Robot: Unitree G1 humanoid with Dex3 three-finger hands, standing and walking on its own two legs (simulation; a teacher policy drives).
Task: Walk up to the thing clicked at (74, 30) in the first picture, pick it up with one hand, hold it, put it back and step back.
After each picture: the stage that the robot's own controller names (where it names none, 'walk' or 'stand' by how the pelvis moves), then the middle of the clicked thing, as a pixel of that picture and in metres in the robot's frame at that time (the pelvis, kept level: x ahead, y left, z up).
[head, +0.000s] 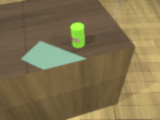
stand; (77, 35) +0.67 +0.06 -0.03
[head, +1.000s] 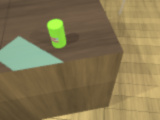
walk; (57, 34) +0.59 +0.16 +0.01
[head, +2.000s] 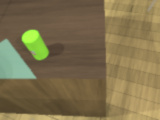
walk; (36, 45) +0.49 +0.25 +0.01
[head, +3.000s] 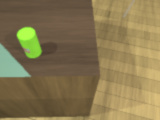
walk; (30, 43) +0.51 +0.23 -0.01
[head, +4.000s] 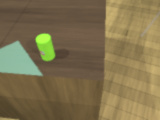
stand; (45, 47) +0.56 +0.22 -0.02
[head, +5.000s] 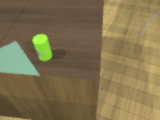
stand; (43, 48) +0.57 +0.23 -0.03
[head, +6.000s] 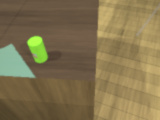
stand; (38, 50) +0.56 +0.26 -0.03
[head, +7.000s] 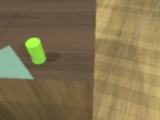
stand; (36, 51) +0.56 +0.26 -0.03
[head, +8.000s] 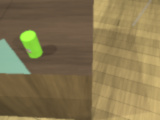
rise first; (32, 44) +0.56 +0.27 -0.03
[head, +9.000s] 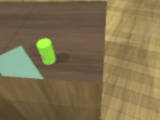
rise first; (46, 51) +0.56 +0.25 -0.03
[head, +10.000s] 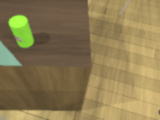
go down; (22, 32) +0.57 +0.23 +0.00
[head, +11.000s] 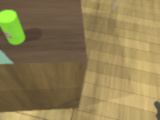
go down; (12, 28) +0.57 +0.24 +0.03
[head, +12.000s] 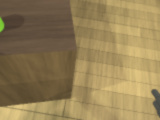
close in; out of the picture +0.58 +0.26 +0.06
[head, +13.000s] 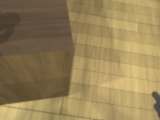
lift; out of the picture +0.56 +0.25 +0.07
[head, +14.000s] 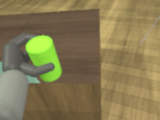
lift; (45, 59) +0.31 +0.13 +0.21
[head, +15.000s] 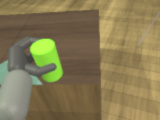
hold; (47, 61) +0.33 +0.13 +0.18
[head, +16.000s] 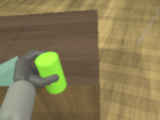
hold; (52, 73) +0.32 +0.13 +0.14
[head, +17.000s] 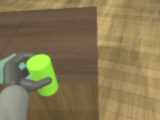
hold; (43, 76) +0.31 +0.15 +0.14
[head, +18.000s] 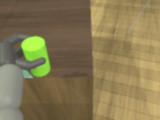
crouch; (37, 57) +0.38 +0.17 +0.13
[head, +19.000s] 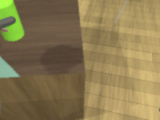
lower; (7, 20) +0.49 +0.21 +0.18
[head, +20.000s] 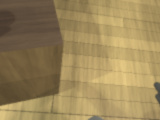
lower; out of the picture +0.56 +0.23 +0.07
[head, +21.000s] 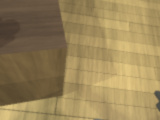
lower; out of the picture +0.53 +0.24 +0.07
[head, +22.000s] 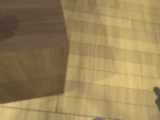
lower; out of the picture +0.54 +0.24 +0.07
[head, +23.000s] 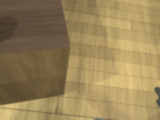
lower; out of the picture +0.54 +0.24 +0.07
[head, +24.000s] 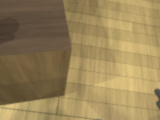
open; out of the picture +0.53 +0.24 +0.07
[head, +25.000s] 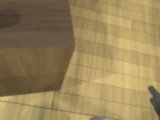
sink last; out of the picture +0.53 +0.24 +0.07
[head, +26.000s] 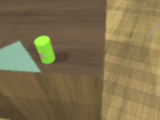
sink last; (45, 50) +0.54 +0.25 +0.02
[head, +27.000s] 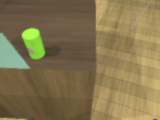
stand; (34, 44) +0.53 +0.23 +0.03
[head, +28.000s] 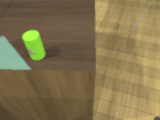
stand; (34, 45) +0.54 +0.23 +0.03
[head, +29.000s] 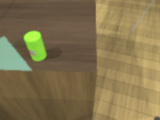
stand; (35, 46) +0.53 +0.23 +0.03
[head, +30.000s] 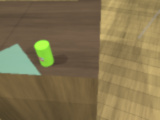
stand; (44, 53) +0.55 +0.23 -0.03
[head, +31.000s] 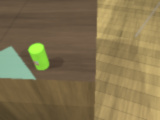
stand; (39, 57) +0.52 +0.24 -0.03
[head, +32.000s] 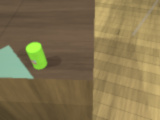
stand; (37, 56) +0.53 +0.25 -0.03
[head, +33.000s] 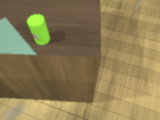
walk; (39, 30) +0.57 +0.21 -0.01
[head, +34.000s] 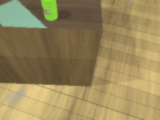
walk; (49, 6) +0.73 +0.18 -0.01
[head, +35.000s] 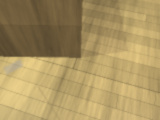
walk; out of the picture +0.99 +0.31 -0.01
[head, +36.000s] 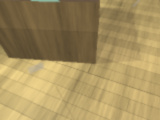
stand; out of the picture +1.16 +0.20 -0.01
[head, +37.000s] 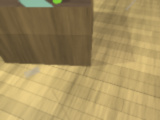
stand; out of the picture +1.17 +0.23 -0.03
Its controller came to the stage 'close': yes
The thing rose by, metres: 0.21
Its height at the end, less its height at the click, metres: +0.00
